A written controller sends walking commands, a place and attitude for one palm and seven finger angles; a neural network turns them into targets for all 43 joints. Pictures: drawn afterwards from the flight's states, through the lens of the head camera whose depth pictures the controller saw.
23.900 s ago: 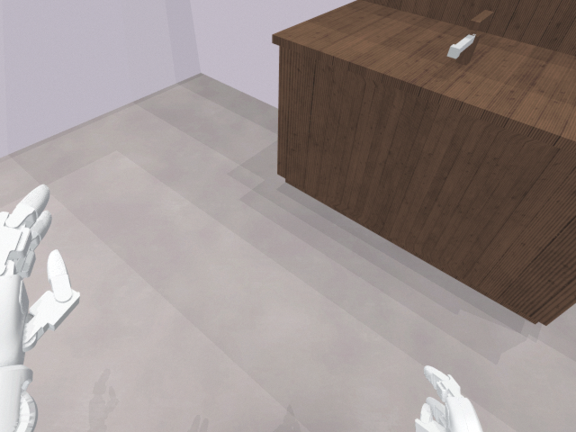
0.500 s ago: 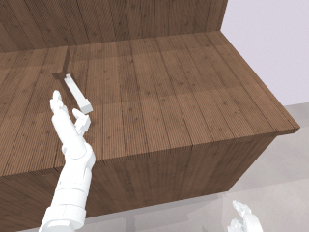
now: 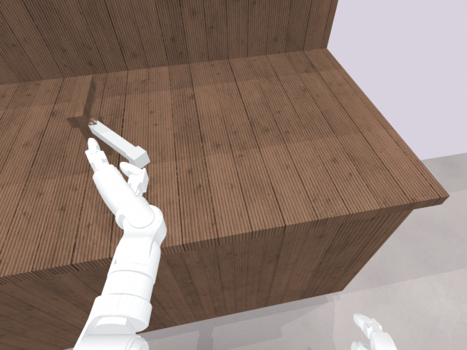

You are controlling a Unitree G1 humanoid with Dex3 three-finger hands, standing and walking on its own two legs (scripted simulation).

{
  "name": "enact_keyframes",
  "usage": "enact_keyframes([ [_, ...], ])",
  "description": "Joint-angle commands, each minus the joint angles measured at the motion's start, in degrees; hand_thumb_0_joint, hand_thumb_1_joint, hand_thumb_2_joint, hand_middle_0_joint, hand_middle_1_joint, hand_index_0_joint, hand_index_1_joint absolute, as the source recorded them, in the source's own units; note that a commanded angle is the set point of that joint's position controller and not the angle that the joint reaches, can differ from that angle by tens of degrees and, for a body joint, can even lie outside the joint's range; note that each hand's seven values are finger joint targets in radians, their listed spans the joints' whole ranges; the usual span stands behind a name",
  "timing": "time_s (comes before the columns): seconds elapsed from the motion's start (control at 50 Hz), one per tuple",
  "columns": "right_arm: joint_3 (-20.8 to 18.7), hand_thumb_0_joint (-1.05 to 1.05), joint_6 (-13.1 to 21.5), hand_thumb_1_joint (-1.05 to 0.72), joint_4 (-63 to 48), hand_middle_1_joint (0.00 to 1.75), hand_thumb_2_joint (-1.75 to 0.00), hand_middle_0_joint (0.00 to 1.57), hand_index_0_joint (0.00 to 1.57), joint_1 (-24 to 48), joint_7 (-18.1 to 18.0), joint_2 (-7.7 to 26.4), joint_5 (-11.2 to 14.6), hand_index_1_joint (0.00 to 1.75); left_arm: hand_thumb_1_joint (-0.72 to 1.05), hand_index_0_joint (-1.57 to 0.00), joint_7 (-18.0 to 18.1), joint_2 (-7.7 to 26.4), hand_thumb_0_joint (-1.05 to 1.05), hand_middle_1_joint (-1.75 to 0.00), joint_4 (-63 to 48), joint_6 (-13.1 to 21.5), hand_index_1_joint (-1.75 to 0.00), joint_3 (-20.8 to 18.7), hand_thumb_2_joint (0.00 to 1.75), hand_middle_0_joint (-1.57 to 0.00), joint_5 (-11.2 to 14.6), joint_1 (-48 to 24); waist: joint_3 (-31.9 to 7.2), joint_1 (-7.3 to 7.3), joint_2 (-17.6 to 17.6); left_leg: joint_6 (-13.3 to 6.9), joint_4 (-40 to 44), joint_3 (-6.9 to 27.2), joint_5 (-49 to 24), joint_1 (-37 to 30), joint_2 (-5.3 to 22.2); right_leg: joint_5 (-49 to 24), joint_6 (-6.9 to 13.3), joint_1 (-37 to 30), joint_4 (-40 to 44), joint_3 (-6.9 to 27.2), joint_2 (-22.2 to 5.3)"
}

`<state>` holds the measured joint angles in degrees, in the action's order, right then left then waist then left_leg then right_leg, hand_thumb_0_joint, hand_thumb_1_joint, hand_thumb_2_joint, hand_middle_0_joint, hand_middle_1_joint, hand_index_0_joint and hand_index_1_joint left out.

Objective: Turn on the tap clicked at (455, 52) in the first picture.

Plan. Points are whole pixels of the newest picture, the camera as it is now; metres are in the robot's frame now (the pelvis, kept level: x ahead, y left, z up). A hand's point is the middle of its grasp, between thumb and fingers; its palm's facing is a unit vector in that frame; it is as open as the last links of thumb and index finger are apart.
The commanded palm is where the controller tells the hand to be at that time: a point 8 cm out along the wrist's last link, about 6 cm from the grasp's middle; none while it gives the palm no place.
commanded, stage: push the lever round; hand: left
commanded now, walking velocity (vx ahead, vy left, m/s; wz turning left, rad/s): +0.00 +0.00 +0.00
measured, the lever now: (138, 158) +0.42 +0.20 +0.10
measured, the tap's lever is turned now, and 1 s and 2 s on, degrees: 40 64 77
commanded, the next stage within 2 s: lift the hand up off the lever in 1.24 s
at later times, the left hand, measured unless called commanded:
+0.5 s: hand (159, 163) +0.42 +0.16 +0.09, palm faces +0.75 -0.66 -0.11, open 7.7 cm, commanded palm +0.37 +0.18 +0.09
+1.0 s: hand (173, 149) +0.45 +0.14 +0.09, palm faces +0.78 -0.61 -0.14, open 7.8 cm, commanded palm +0.40 +0.17 +0.09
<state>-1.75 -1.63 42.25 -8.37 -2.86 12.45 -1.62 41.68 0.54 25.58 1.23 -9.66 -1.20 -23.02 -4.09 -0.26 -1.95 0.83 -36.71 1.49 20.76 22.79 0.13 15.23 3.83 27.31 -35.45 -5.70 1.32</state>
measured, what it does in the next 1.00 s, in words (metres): stands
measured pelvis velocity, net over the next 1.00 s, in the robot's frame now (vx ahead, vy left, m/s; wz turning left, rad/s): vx -0.01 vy -0.01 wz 0.00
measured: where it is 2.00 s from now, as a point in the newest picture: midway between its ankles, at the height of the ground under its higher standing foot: outside the picture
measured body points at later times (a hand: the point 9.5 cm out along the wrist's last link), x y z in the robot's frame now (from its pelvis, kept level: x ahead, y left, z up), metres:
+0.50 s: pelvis -0.01 +0.00 -0.01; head +0.03 -0.01 +0.44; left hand +0.37 +0.19 +0.10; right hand +0.14 -0.23 -0.13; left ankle -0.03 +0.13 -0.72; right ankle +0.03 -0.08 -0.72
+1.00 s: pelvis -0.01 -0.01 -0.01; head +0.04 -0.02 +0.44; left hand +0.41 +0.17 +0.10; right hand +0.09 -0.26 -0.15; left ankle -0.03 +0.13 -0.72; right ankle +0.03 -0.08 -0.72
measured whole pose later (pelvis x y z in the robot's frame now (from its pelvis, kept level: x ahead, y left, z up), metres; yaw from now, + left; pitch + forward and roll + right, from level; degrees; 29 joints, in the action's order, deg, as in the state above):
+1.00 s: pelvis -0.01 -0.01 -0.01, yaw +0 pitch +12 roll +0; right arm -2.6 -1.0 46.0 -10.9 0.7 11.6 -5.1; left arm 55.7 -0.4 47.7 0.3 -17.8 -7.3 -46.0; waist -6.9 -4.0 -1.4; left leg 1.7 -41.6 1.9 21.5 32.6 0.6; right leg 15.8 4.8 37.0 -40.0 -6.3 1.6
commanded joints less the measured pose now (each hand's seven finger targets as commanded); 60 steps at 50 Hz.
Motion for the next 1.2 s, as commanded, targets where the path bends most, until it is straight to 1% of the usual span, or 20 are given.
enact_keyframes([
  [0.0,-1.92,0.0,1.75,-0.9,-7.46,0.3,-0.9,0.2,0.2,4.75,-0.2,6.32,-0.12,0.3,0.9,-0.15,1.26,4.78,0.0,-0.15,-13.16,3.2,-0.15,2.09,0.9,-0.15,-2.4,-21.63,-19.03,-0.51,4.81,-0.77,2.98,-1.11,-18.21,-0.2,-0.09,-17.72,-2.61,-16.84,3.94,4.73,-3.93],
  [0.08,-1.89,0.0,1.64,-0.9,-6.29,0.3,-0.9,0.2,0.2,5.76,-0.36,6.24,-0.41,0.3,0.9,-0.15,3.12,5.39,0.0,-0.15,-10.65,2.38,-0.15,0.59,0.9,-0.15,-2.75,-24.65,-16.69,-0.37,3.99,-0.8,3.13,-0.76,-15.1,0.42,-0.05,-12.56,-2.38,-14.72,5.11,4.6,-3.78],
  [0.12,-1.84,0.0,1.69,-0.9,-6.45,0.3,-0.9,0.2,0.2,6.23,-0.05,5.9,-0.43,0.3,0.9,-0.15,3.76,2.76,0.0,-0.15,-10.61,2.37,-0.15,3.32,0.9,-0.15,-3.04,-26.87,-17.35,-0.93,3.94,-0.68,2.7,-0.9,-14.58,0.21,-0.03,-11.57,-2.48,-13.9,5.11,4.56,-3.92],
  [0.28,-1.96,0.0,1.47,-0.9,-4.65,0.3,-0.9,0.2,0.2,6.05,0.32,5.74,-1.26,0.3,0.9,-0.15,7.34,3.09,0.0,-0.15,-5.13,2.33,-0.15,1.32,0.9,-0.15,-4.24,-32.78,-18.17,-1.21,3.83,-0.32,2.15,-0.33,-11.9,1.37,0.11,-6.97,-2.31,-11.73,4.84,4.1,-3.44],
  [0.36,-2.0,0.0,1.43,-0.9,-4.66,0.3,-0.9,0.2,0.2,5.4,1.14,5.45,-1.72,0.3,0.9,-0.15,8.81,0.47,0.0,-0.15,-3.64,2.28,-0.15,2.83,0.9,-0.15,-4.89,-35.64,-20.96,-1.65,3.89,-0.05,0.82,-0.67,-15.35,1.46,0.07,-11.85,-2.24,-12.05,3.24,3.78,-3.55],
  [0.38,-2.29,0.0,1.27,-0.9,-4.22,0.3,-0.9,0.2,0.2,5.01,1.0,5.84,-1.95,0.3,0.9,-0.15,9.46,3.64,0.0,-0.15,-2.85,2.13,-0.15,-0.75,0.9,-0.15,-5.13,-34.88,-21.92,-0.92,3.77,0.22,0.74,-0.37,-16.12,1.84,0.07,-12.48,-2.1,-12.68,2.68,3.64,-3.37],
  [0.42,-2.05,0.0,1.22,-0.9,-4.43,0.3,-0.9,0.2,0.2,5.17,1.54,5.35,-1.9,0.3,0.9,-0.15,9.83,0.14,0.0,-0.15,-2.43,1.84,-0.15,2.52,0.9,-0.15,-5.29,-38.18,-21.53,-1.86,3.05,0.43,0.38,-0.57,-16.17,1.77,0.13,-12.15,-2.11,-11.15,2.32,3.27,-3.42],
  [0.48,-2.36,0.0,1.32,-0.9,-3.38,0.3,-0.9,0.2,0.2,4.36,1.74,5.72,-2.46,0.3,0.9,-0.15,10.98,1.76,0.0,-0.15,0.82,1.34,-0.15,-0.14,0.9,-0.15,-6.0,-38.83,-20.8,-1.71,3.76,0.51,0.15,-0.27,-15.37,2.84,0.23,-10.31,-1.94,-9.92,2.22,2.94,-2.91],
  [0.56,-2.25,0.0,1.82,-0.9,-3.08,0.3,-0.9,0.2,0.2,3.91,2.39,5.38,-2.71,0.3,0.9,-0.15,12.12,-0.81,0.0,-0.15,2.77,1.2,-0.15,2.17,0.9,-0.15,-6.45,-44.52,-21.45,-3.07,3.93,0.37,-0.34,-0.4,-13.21,3.49,0.23,-7.58,-2.17,-8.08,2.28,2.97,-2.85],
  [0.58,-2.52,0.0,1.94,-0.9,-2.42,0.3,-0.9,0.2,0.2,3.33,2.28,5.71,-2.88,0.3,0.9,-0.15,12.75,1.74,0.0,-0.15,4.16,1.11,-0.15,-0.88,0.9,-0.15,-6.82,-43.68,-21.46,-2.28,3.96,0.55,-0.21,-0.01,-13.25,4.11,0.16,-7.17,-1.9,-8.2,2.07,2.72,-2.54],
  [0.62,-2.36,0.0,2.2,-0.9,-2.53,0.3,-0.9,0.2,0.2,2.99,2.8,5.43,-3.06,0.3,0.9,-0.15,13.07,-0.56,0.0,-0.15,4.43,1.16,-0.15,1.25,0.9,-0.15,-6.95,-46.21,-22.46,-3.23,3.52,0.5,-1.05,-0.37,-14.4,3.77,0.18,-8.79,-2.04,-7.56,1.5,2.72,-2.7],
  [0.66,-2.4,0.0,2.32,-0.9,-2.1,0.3,-0.9,0.2,0.2,2.16,3.0,5.52,-3.3,0.3,0.9,-0.15,13.27,-0.19,0.0,-0.15,6.64,1.07,-0.15,0.62,0.9,-0.15,-7.2,-46.91,-22.69,-3.61,4.66,0.25,-1.46,-0.61,-13.53,4.79,0.1,-8.86,-2.36,-7.37,1.45,3.0,-2.82],
  [0.68,-2.62,0.0,2.37,-0.9,-1.75,0.3,-0.9,0.2,0.2,1.52,2.78,6.02,-3.47,0.3,0.9,-0.15,13.67,3.07,0.0,-0.15,7.7,1.06,-0.15,-2.83,0.9,-0.15,-7.47,-45.95,-23.01,-2.78,4.76,0.15,-1.24,-0.52,-13.22,5.92,-0.11,-9.18,-2.35,-8.37,1.41,3.3,-2.79],
  [0.72,-2.52,0.0,2.33,-0.9,-2.22,0.3,-0.9,0.2,0.2,1.58,3.09,5.62,-3.27,0.3,0.9,-0.15,13.64,1.49,0.0,-0.15,7.31,1.24,-0.15,-0.98,0.9,-0.15,-7.46,-48.22,-23.79,-3.58,4.13,-0.02,-1.53,-0.86,-12.66,5.79,-0.1,-9.03,-2.56,-8.16,1.47,3.53,-3.08],
  [0.86,-2.71,0.0,2.56,-0.9,-2.12,0.3,-0.9,0.2,0.2,-0.89,3.2,6.06,-3.56,0.3,0.9,-0.15,14.03,4.86,0.0,-0.15,9.8,1.81,-0.15,-4.46,0.9,-0.15,-7.89,-48.83,-25.09,-4.1,6.07,-0.67,-2.07,-1.46,-12.11,8.73,-0.41,-13.67,-3.65,-10.62,1.38,4.9,-3.92],
  [0.88,-2.98,0.0,2.48,-0.9,-1.7,0.3,-0.9,0.2,0.2,-1.15,3.0,6.39,-3.49,0.3,0.9,-0.15,14.14,7.4,0.0,-0.15,10.49,1.88,-0.15,-6.92,0.9,-0.15,-8.02,-48.06,-24.81,-3.51,5.84,-0.68,-1.75,-1.31,-11.24,9.48,-0.45,-12.43,-3.53,-10.93,1.67,5.05,-3.84],
  [0.96,-2.77,0.0,2.55,-0.9,-2.11,0.3,-0.9,0.2,0.2,-1.64,3.17,6.24,-3.4,0.3,0.9,-0.15,13.82,6.9,0.0,-0.15,11.76,2.28,-0.15,-6.16,0.9,-0.15,-7.81,-49.09,-23.79,-4.55,7.03,-1.05,-1.74,-1.76,-9.04,10.83,-0.58,-11.93,-4.31,-11.25,2.71,6.07,-4.48],
  [0.98,-2.99,0.0,2.52,-0.9,-1.7,0.3,-0.9,0.2,0.2,-1.87,2.9,6.7,-3.41,0.3,0.9,-0.15,14.0,9.73,0.0,-0.15,11.9,2.56,-0.15,-8.63,0.9,-0.15,-8.11,-49.15,-24.1,-4.17,6.59,-1.11,-1.64,-1.62,-8.61,11.35,-0.67,-11.19,-4.22,-11.64,2.75,6.35,-4.41],
  [1.14,-3.05,0.0,2.93,-0.9,-1.28,0.3,-0.9,0.2,0.2,-3.4,3.33,6.71,-3.39,0.3,0.9,-0.15,13.81,8.66,0.0,-0.15,15.07,3.99,-0.15,-6.37,0.9,-0.15,-8.77,-53.98,-23.1,-6.3,4.99,-1.42,-1.64,-2.15,-6.28,11.3,-0.68,-6.65,-4.13,-8.78,3.42,6.35,-4.09],
  [1.18,-3.24,0.0,3.1,-0.9,-0.84,0.3,-0.9,0.2,0.2,-3.58,3.26,7.09,-3.55,0.3,0.9,-0.15,14.27,11.29,0.0,-0.15,16.12,4.49,-0.15,-8.97,0.9,-0.15,-8.89,-54.38,-23.2,-5.74,3.97,-1.51,-1.64,-1.98,-5.86,11.77,-0.78,-5.57,-3.86,-8.37,3.36,6.23,-3.8],
])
